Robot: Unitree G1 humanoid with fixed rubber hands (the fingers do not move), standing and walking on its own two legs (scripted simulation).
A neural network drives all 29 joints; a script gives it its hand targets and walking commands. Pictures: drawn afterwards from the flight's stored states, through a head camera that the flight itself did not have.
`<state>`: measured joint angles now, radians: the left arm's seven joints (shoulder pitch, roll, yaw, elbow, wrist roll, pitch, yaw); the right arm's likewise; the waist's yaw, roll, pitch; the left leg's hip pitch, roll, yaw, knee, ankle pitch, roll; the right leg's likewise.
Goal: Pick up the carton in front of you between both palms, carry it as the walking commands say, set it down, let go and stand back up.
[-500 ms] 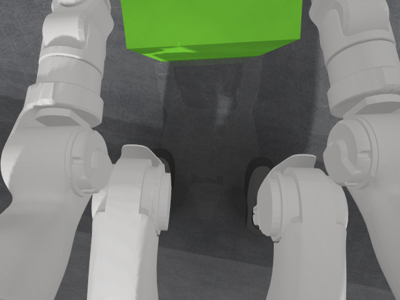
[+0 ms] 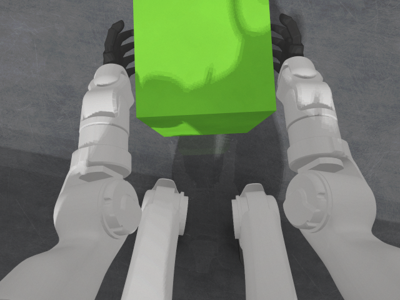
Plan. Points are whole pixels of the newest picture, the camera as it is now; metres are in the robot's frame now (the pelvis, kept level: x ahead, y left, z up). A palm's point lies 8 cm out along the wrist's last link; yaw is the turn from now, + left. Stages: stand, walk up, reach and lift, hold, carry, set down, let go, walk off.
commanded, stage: reach and lift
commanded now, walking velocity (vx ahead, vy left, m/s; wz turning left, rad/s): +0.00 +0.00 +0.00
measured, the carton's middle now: (203, 78) +0.53 +0.02 -0.14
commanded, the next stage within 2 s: none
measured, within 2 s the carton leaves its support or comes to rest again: neither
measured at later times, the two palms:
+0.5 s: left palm (79, 44) +0.48 +0.17 +0.07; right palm (339, 42) +0.49 -0.13 +0.07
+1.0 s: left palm out of the picture +0.43 +0.16 +0.22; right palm out of the picture +0.44 -0.14 +0.22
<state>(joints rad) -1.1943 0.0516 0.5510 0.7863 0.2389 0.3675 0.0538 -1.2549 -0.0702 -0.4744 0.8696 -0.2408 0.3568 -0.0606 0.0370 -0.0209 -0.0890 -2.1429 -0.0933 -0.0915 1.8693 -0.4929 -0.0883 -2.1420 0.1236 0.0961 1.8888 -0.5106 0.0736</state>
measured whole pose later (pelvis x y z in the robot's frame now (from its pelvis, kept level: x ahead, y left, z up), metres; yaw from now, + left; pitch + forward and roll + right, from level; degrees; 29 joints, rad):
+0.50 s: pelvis +0.03 +0.00 +0.11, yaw +0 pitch +40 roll +0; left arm -0.89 -0.05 0.47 0.61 0.22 0.41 0.05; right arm -0.91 0.03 -0.42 0.66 -0.21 0.40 -0.05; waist 0.02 -0.01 -0.22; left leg -1.74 -0.09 -0.11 1.53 -0.48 -0.07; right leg -1.73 0.11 0.11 1.54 -0.49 0.07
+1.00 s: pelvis +0.08 +0.00 +0.25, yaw +0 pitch +23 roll +0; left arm -0.50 -0.12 0.38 0.57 0.22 0.36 0.03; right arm -0.50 0.13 -0.36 0.58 -0.22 0.35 -0.04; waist 0.01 0.00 -0.20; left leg -1.00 -0.07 -0.14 0.98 -0.38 -0.04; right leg -0.99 0.08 0.14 0.99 -0.40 0.03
